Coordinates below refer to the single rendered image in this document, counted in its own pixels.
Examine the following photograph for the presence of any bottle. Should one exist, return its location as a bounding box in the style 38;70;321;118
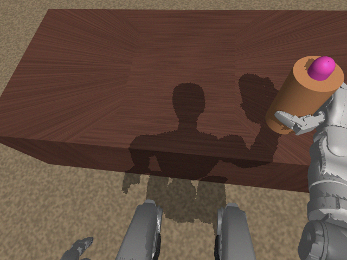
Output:
265;56;344;134

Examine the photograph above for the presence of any left robot hand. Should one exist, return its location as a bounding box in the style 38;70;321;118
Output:
60;237;93;260

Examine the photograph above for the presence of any right robot arm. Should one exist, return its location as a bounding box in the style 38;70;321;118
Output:
298;126;347;260

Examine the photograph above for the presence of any right robot hand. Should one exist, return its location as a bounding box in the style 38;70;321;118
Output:
274;82;347;135

